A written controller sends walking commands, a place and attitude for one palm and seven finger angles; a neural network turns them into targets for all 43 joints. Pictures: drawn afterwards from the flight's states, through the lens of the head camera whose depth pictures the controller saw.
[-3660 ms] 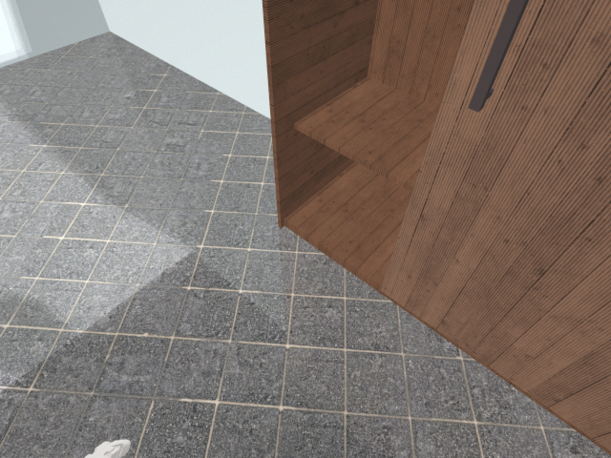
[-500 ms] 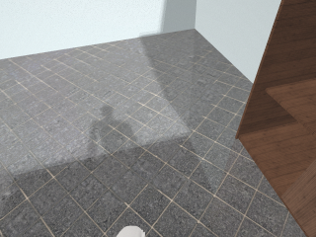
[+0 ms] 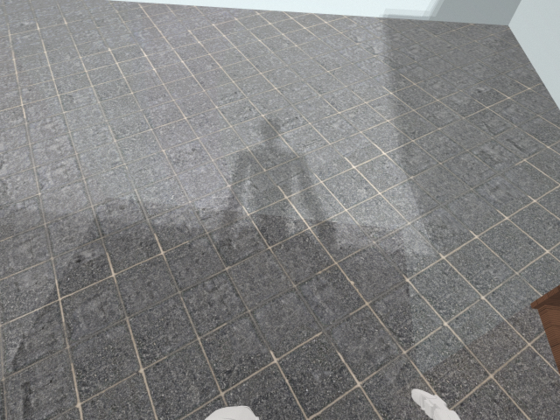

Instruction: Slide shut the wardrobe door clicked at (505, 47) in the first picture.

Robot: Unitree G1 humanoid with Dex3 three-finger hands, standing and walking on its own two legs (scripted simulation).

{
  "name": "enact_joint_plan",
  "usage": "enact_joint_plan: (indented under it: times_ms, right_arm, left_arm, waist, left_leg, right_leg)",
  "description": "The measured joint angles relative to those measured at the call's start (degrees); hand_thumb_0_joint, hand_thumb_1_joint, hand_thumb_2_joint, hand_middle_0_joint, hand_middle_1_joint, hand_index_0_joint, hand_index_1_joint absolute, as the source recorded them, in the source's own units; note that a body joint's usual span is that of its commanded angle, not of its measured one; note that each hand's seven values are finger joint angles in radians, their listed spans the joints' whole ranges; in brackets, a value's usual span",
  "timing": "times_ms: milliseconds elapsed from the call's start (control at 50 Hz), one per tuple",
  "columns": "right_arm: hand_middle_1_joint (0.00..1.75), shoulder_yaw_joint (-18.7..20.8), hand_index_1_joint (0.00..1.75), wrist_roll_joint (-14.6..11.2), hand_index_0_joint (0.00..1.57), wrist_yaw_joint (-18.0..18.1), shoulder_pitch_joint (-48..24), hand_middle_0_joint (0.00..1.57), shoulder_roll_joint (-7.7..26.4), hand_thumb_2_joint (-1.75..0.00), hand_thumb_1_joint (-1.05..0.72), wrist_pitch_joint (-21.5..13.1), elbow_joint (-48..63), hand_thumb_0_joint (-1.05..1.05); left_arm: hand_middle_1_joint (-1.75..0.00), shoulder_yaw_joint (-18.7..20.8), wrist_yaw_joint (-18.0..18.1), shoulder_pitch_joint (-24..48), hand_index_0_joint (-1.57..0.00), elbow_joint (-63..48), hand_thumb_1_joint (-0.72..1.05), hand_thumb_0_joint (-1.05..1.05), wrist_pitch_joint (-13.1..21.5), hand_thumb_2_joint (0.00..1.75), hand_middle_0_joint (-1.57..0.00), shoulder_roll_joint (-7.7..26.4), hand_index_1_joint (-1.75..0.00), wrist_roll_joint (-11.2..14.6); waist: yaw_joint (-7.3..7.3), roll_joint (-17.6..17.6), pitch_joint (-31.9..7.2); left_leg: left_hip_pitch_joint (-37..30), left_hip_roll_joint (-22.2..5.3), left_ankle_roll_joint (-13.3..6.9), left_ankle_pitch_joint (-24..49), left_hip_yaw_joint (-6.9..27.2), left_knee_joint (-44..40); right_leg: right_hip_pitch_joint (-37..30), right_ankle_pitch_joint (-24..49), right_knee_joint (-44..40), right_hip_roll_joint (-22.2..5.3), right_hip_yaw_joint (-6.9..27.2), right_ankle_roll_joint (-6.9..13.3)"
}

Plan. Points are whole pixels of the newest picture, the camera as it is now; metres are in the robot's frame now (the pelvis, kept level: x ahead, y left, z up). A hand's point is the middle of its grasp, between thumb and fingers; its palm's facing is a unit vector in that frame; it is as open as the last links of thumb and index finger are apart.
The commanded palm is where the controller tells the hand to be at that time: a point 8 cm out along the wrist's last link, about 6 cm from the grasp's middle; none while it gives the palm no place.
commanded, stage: walk to a spot facing it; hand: right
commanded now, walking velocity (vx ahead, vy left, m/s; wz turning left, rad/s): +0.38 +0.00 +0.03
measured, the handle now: out of the picture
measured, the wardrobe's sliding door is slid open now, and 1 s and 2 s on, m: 0.51 0.51 0.51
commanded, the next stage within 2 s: turn to face it in 0.28 s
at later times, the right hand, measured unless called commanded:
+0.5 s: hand out of the picture +0.17 -0.23 -0.18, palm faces +0.03 +0.99 -0.13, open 7.4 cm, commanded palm none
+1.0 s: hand (426, 287) +0.38 -0.23 -0.13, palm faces +0.22 +0.94 -0.25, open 7.4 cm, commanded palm none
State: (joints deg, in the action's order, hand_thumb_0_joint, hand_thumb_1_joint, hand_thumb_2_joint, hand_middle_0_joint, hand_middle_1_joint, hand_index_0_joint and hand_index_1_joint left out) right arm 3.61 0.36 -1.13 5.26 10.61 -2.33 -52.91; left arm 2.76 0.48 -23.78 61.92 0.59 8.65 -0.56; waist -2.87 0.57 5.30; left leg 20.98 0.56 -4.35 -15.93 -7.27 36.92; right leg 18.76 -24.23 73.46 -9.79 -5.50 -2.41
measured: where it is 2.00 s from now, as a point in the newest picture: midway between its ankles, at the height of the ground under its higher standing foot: (306, 385)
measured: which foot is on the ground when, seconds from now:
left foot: down 0.00-0.40, up 0.42-0.92, down 0.94-1.00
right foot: up 0.00-0.36, down 0.38-0.94, up 0.96-1.00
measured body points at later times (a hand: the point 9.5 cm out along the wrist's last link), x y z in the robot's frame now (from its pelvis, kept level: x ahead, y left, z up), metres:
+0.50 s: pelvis +0.21 -0.06 +0.01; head +0.23 -0.10 +0.46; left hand +0.29 +0.17 -0.12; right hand +0.17 -0.28 -0.16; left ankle +0.11 +0.07 -0.64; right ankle +0.26 -0.13 -0.72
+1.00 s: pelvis +0.28 -0.03 +0.01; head +0.32 -0.01 +0.46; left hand +0.32 +0.21 -0.15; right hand +0.37 -0.28 -0.11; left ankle +0.30 +0.08 -0.72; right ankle +0.26 -0.13 -0.70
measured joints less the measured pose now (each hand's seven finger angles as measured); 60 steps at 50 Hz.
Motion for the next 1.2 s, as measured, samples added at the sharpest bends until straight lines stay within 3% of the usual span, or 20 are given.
enact_joint_plan:
  times_ms: [80, 160, 260, 360, 380, 420, 480, 520, 580, 680, 780, 900, 940, 960, 1020, 1100, 1200]
  right_arm:
    - [0.3, 0.2, 0.3, 0.1, 0.2, 1.2, 4.3, 0.21, -0.6, -0.9, -0.92, -0.8, -2.6, 0.0]
    - [0.3, 0.1, 0.3, 0.5, 0.2, 1.4, 8.0, 0.21, 0.2, -0.9, -0.94, -1.0, -4.6, -0.01]
    - [0.3, -0.4, 0.3, 0.6, 0.2, 1.5, 12.4, 0.2, 0.2, -0.9, -0.92, -1.4, -6.6, 0.0]
    - [0.3, -0.8, 0.3, 0.8, 0.2, 1.7, 16.5, 0.2, -0.4, -0.9, -0.91, -1.2, -8.5, 0.0]
    - [0.3, -0.8, 0.3, 0.6, 0.2, 1.7, 17.2, 0.2, -0.4, -0.9, -0.91, -1.0, -9.2, 0.0]
    - [0.3, -0.8, 0.3, 0.1, 0.2, 1.7, 17.3, 0.2, -0.6, -0.9, -0.91, -0.1, -10.3, 0.01]
    - [0.3, -1.1, 0.3, 0.2, 0.2, 1.7, 16.4, 0.2, -1.0, -0.9, -0.91, 1.1, -11.3, 0.01]
    - [0.3, -0.9, 0.3, 0.4, 0.2, 1.6, 14.5, 0.2, -1.0, -0.9, -0.91, 1.5, -10.8, 0.01]
    - [0.3, -0.6, 0.3, 0.6, 0.2, 1.8, 11.1, 0.2, -0.9, -0.9, -0.91, 2.1, -8.6, 0.01]
    - [0.3, 0.4, 0.3, 0.7, 0.2, 2.1, 6.2, 0.2, -0.6, -0.9, -0.91, 3.1, -5.0, 0.01]
    - [0.3, 0.8, 0.3, 0.5, 0.2, 2.2, 2.9, 0.2, -0.3, -0.9, -0.91, 4.3, -3.2, 0.01]
    - [0.3, 0.3, 0.3, -0.2, 0.2, 2.5, -0.3, 0.2, -0.9, -0.9, -0.91, 4.1, -0.7, 0.01]
    - [0.3, -0.1, 0.3, -0.3, 0.2, 2.5, -0.4, 0.2, -1.0, -0.9, -0.91, 3.3, 0.4, 0.01]
    - [0.3, -0.2, 0.3, -0.1, 0.2, 2.6, -0.5, 0.2, -1.5, -0.9, -0.91, 2.8, 0.6, 0.01]
    - [0.3, -1.1, 0.3, 0.2, 0.2, 2.7, 0.3, 0.2, -2.2, -0.9, -0.91, 2.2, 1.3, 0.01]
    - [0.3, -1.3, 0.3, 0.3, 0.2, 2.9, 2.1, 0.21, -2.3, -0.9, -0.9, 2.4, 1.6, 0.01]
    - [0.3, -1.4, 0.3, 0.7, 0.2, 2.7, 5.0, 0.21, -1.8, -0.9, -0.9, 2.5, 1.2, 0.01]
  left_arm:
    - [-0.3, 0.7, 0.2, 7.5, -0.2, -4.2, 0.91, 0.0, 0.7, 0.9, -0.2, 1.6, -0.3, -0.7]
    - [-0.3, 0.9, -0.4, 12.2, -0.2, -7.0, 0.91, 0.0, 1.1, 0.9, -0.2, 2.1, -0.3, -0.9]
    - [-0.3, 0.4, -1.6, 15.2, -0.2, -7.2, 0.91, 0.0, 0.8, 0.9, -0.2, 1.7, -0.3, -0.8]
    - [-0.3, -0.3, -2.0, 16.3, -0.2, -6.6, 0.91, 0.0, 1.4, 0.9, -0.2, 0.9, -0.3, -0.8]
    - [-0.3, -0.4, -1.8, 16.5, -0.2, -6.4, 0.91, 0.0, 2.0, 0.9, -0.2, 0.5, -0.3, -0.9]
    - [-0.3, -0.9, -1.4, 16.8, -0.2, -6.3, 0.91, 0.0, 3.0, 0.9, -0.2, -0.1, -0.3, -1.2]
    - [-0.3, -1.5, -0.3, 15.0, -0.2, -5.6, 0.91, 0.0, 3.3, 0.9, -0.2, -0.8, -0.3, -0.7]
    - [-0.3, -0.6, 1.0, 13.0, -0.2, -4.8, 0.93, -0.01, 3.5, 0.9, -0.21, -0.9, -0.3, 0.1]
    - [-0.3, -0.3, 1.3, 10.3, -0.2, -3.0, 0.95, -0.02, 2.8, 0.9, -0.21, 0.4, -0.3, 0.1]
    - [-0.3, -0.2, 0.7, 6.4, -0.2, -0.7, 0.94, -0.01, 0.5, 0.9, -0.21, 0.5, -0.3, -0.1]
    - [-0.3, 0.3, 0.4, 4.7, -0.2, -0.8, 0.92, 0.0, -0.6, 0.9, -0.21, -0.3, -0.3, -0.5]
    - [-0.3, 1.0, 0.3, 5.0, -0.2, -2.3, 0.91, 0.0, -1.4, 0.9, -0.21, 0.0, -0.3, -0.7]
    - [-0.3, 1.3, 0.1, 5.1, -0.2, -2.8, 0.9, 0.0, -1.7, 0.9, -0.21, 0.5, -0.3, -0.3]
    - [-0.3, 1.6, -0.1, 5.5, -0.2, -3.0, 0.9, 0.0, -1.9, 0.9, -0.21, 1.2, -0.3, -0.1]
    - [-0.3, 2.6, -0.2, 7.1, -0.2, -4.0, 0.91, 0.0, -2.9, 0.9, -0.21, 2.8, -0.3, -0.2]
    - [-0.3, 3.3, -0.9, 9.6, -0.2, -5.3, 0.91, 0.0, -4.0, 0.9, -0.2, 4.9, -0.3, -0.5]
    - [-0.3, 3.6, -1.4, 12.9, -0.2, -6.8, 0.91, 0.0, -4.9, 0.9, -0.2, 7.0, -0.3, -0.6]
  waist:
    - [0.69, -1.1, -2.1]
    - [1.6, -2.2, -4.1]
    - [3.66, -2.2, -5.1]
    - [5.71, -0.7, -4.2]
    - [5.7, 0.4, -3.6]
    - [5.82, 1.9, -2.1]
    - [4.62, 1.8, -1.3]
    - [3.79, 1.7, -1.2]
    - [3.18, 1.5, -1.4]
    - [2.49, 1.7, -2.4]
    - [0.69, 1.0, -3.1]
    - [-1.01, -1.5, -3.0]
    - [-0.75, -1.9, -3.4]
    - [-0.47, -3.0, -3.2]
    - [-0.59, -4.1, -2.9]
    - [-0.03, -3.6, -2.4]
    - [1.2, -2.5, -0.9]
  left_leg:
    - [-6.2, 1.4, 0.1, 1.7, 1.9, -7.8]
    - [-11.1, 2.2, 0.5, 1.4, 2.6, -12.6]
    - [-16.4, 2.7, 1.6, -1.1, 2.7, -15.5]
    - [-20.2, 1.7, 3.8, -6.8, 2.9, -13.1]
    - [-19.6, 0.7, 4.2, -8.9, 3.3, -9.6]
    - [-13.9, -0.9, 3.9, -10.9, 4.5, 5.8]
    - [-4.6, -1.6, 4.5, -11.8, 4.7, 25.2]
    - [-0.2, -3.1, 5.6, -9.9, 4.1, 27.8]
    - [4.3, -4.9, 6.9, -6.4, 4.3, 24.9]
    - [8.0, -5.9, 8.8, -1.9, 5.7, 22.1]
    - [6.8, -5.2, 9.9, -2.9, 5.9, 17.2]
    - [0.0, -2.6, 9.3, -5.0, 5.7, 3.1]
    - [-4.3, -2.4, 8.5, 0.6, 5.1, -5.7]
    - [-5.1, -1.9, 6.8, 0.7, 4.3, -6.8]
    - [-6.3, -3.0, 3.7, -1.0, 1.6, -6.1]
    - [-9.0, -5.0, 3.6, -0.9, -1.4, -8.0]
    - [-10.7, -7.0, 4.1, -1.5, -4.9, -8.3]
  right_leg:
    - [10.5, 5.8, -3.3, -0.1, 2.0, -0.2]
    - [15.4, 11.4, -12.1, -0.2, 2.0, -0.9]
    - [14.3, 14.7, -24.5, 0.9, 0.7, -0.7]
    - [7.2, 13.7, -37.2, 3.7, -1.2, 1.2]
    - [5.6, 14.2, -38.5, 4.8, -2.0, 2.9]
    - [4.4, 11.3, -36.3, 5.6, -3.8, 5.7]
    - [0.5, 9.7, -38.3, 6.2, -4.6, 6.4]
    - [-2.0, 10.6, -41.8, 7.2, -4.1, 6.9]
    - [-4.1, 12.2, -46.2, 8.7, -2.8, 7.6]
    - [-5.2, 12.7, -48.8, 10.7, 0.1, 7.7]
    - [-5.1, 12.1, -48.6, 11.9, 2.7, 7.2]
    - [-3.1, 10.3, -45.3, 12.9, 6.5, 5.8]
    - [-1.9, 9.0, -42.8, 13.7, 7.6, 4.9]
    - [-0.8, 8.0, -40.3, 13.4, 8.3, 4.1]
    - [5.0, -2.3, -23.7, 13.1, 6.9, 1.1]
    - [10.2, 0.1, -8.4, 10.2, 4.6, -1.2]
    - [10.9, 2.0, -9.0, 7.1, 4.4, -2.5]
